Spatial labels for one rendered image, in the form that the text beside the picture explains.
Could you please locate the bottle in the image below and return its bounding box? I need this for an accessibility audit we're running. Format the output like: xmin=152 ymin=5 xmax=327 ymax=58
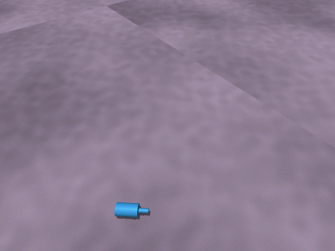
xmin=115 ymin=202 xmax=149 ymax=218

